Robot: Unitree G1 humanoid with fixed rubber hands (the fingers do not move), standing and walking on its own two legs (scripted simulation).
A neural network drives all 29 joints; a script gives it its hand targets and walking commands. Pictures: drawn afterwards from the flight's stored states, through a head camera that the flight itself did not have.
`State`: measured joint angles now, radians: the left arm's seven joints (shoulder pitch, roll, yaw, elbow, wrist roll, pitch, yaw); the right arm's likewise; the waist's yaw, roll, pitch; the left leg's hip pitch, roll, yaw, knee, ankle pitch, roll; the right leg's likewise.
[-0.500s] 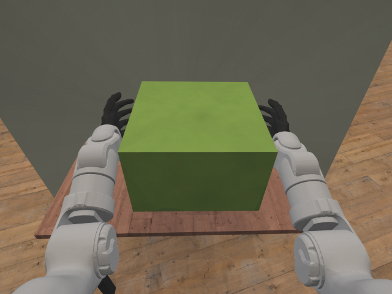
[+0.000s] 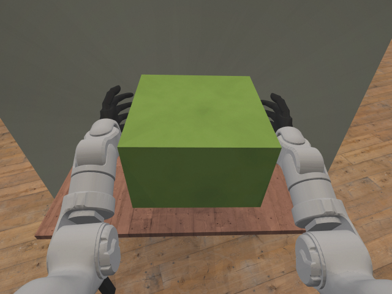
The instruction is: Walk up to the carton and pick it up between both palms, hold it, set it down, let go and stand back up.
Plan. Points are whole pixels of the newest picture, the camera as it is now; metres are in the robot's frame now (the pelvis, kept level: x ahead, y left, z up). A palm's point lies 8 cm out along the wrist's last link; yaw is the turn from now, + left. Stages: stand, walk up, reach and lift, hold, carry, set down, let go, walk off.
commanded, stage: hold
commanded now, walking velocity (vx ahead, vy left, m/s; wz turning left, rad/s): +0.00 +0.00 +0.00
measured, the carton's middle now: (196, 135) +0.39 +0.02 +0.17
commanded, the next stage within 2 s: none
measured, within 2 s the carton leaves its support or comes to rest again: neither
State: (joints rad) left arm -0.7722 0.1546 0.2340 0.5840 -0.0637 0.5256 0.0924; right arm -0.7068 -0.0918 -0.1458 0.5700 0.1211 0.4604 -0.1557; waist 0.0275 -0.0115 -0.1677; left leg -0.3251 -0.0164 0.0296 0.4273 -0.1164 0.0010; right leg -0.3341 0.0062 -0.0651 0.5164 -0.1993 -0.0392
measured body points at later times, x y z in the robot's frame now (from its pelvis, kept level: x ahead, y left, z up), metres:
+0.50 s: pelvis +0.00 +0.00 +0.00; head -0.06 -0.01 +0.45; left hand +0.39 +0.20 +0.21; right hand +0.40 -0.15 +0.19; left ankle +0.07 +0.12 -0.74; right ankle +0.05 -0.08 -0.74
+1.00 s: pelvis +0.00 +0.00 +0.00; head -0.06 -0.01 +0.45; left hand +0.39 +0.20 +0.22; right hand +0.39 -0.15 +0.19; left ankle +0.07 +0.12 -0.74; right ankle +0.05 -0.08 -0.74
